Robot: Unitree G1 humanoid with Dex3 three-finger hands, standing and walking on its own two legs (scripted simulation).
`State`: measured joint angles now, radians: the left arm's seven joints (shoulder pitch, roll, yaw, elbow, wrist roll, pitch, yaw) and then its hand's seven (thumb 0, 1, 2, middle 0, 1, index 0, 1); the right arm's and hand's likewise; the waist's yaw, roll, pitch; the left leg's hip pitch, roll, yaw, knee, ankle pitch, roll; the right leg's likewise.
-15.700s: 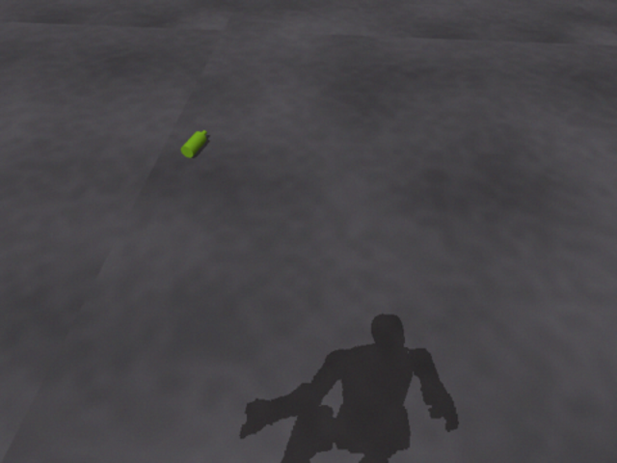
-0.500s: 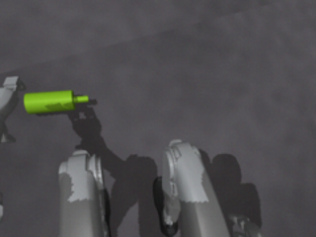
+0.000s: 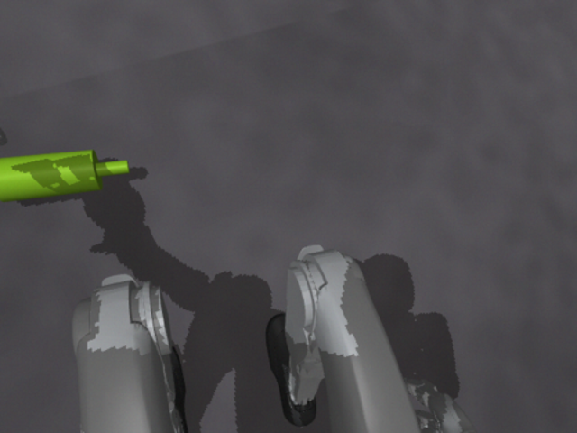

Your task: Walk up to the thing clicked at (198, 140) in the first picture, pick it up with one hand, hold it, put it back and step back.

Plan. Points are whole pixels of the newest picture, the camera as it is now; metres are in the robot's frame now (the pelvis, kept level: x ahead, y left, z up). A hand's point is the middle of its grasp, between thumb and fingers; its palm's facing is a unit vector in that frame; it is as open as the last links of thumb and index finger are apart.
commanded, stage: rise first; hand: left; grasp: from above
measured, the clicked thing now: (67, 173) +0.52 +0.28 -0.31
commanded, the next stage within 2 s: approach in 1.92 s
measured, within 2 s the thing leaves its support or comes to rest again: neither
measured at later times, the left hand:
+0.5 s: hand out of the picture +0.45 +0.34 -0.18, palm faces -0.44 -0.08 -0.89, open 14.1 cm
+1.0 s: hand out of the picture +0.47 +0.33 -0.19, palm faces -0.45 -0.08 -0.89, open 14.1 cm
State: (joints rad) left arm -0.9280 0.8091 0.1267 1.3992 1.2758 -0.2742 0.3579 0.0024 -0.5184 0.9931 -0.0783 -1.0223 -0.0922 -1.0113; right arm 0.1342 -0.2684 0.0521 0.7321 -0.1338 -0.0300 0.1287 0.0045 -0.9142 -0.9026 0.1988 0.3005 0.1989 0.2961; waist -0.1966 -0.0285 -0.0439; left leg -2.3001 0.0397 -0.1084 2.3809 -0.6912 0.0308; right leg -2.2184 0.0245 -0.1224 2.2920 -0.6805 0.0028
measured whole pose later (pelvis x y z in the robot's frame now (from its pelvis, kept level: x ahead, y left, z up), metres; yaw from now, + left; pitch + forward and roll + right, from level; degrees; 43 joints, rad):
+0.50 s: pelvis +0.00 +0.00 -0.01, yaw -1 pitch +34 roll -10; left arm -0.95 0.84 0.12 1.41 1.27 -0.28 0.36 0.00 -0.53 1.00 -0.07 -1.03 -0.09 -1.02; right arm 0.13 -0.28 0.09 0.72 -0.14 -0.03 0.14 0.00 -0.91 -0.90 0.20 0.30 0.20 0.30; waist -0.22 -0.03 -0.02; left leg -2.33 0.04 -0.13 2.43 -0.70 0.03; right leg -2.24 0.03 -0.14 2.32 -0.69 0.01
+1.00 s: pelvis +0.00 +0.00 -0.02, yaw -2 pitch +33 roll -10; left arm -1.00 0.88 0.11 1.46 1.27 -0.27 0.36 0.00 -0.53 1.00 -0.08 -1.04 -0.09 -1.03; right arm 0.15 -0.28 0.12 0.71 -0.15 -0.03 0.14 0.00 -0.92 -0.90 0.20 0.30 0.20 0.30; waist -0.25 -0.04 0.00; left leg -2.35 0.03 -0.14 2.44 -0.69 0.03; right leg -2.25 0.03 -0.15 2.33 -0.68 0.01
